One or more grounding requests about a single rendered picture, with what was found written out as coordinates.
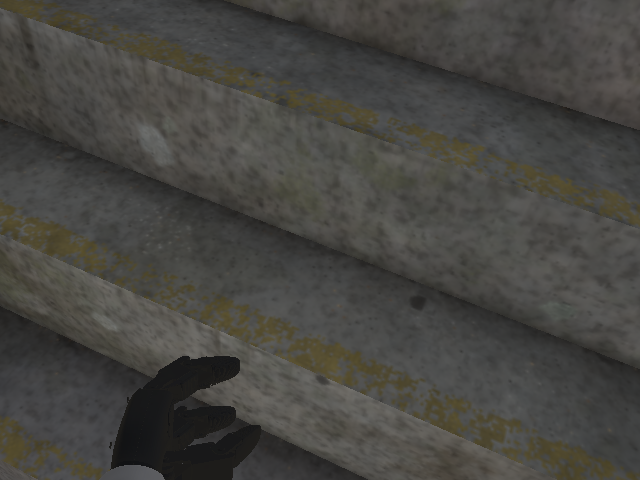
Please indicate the robot left hand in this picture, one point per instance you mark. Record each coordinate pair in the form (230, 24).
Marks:
(154, 435)

